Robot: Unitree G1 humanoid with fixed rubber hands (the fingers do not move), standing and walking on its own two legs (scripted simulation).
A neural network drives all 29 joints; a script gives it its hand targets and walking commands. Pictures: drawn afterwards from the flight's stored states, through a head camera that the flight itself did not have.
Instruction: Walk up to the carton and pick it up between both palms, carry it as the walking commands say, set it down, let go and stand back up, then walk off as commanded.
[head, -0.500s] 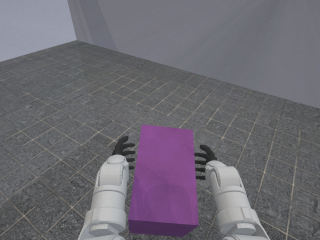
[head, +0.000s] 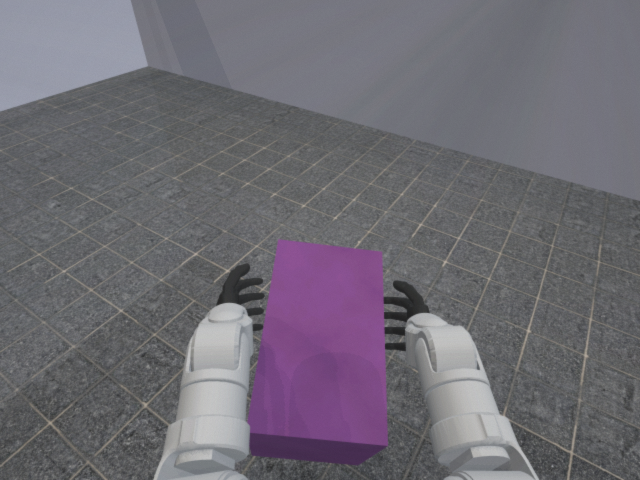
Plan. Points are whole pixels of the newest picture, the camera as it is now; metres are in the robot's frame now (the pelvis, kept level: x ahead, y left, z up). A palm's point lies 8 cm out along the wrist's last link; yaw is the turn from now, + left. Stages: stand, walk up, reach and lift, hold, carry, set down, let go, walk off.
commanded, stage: carry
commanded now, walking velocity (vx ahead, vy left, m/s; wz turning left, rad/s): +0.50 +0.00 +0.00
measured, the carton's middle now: (318, 352) +0.33 +0.02 -0.03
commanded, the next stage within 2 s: none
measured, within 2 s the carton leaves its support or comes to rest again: neither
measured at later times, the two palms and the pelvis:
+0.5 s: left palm (219, 249) +0.39 +0.16 +0.12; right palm (393, 250) +0.39 -0.08 +0.12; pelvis +0.09 +0.02 +0.01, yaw +0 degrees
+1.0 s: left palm (219, 251) +0.38 +0.15 +0.12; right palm (396, 250) +0.39 -0.09 +0.12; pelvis +0.08 +0.02 +0.01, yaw +0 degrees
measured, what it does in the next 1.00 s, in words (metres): steps on the spot: left foot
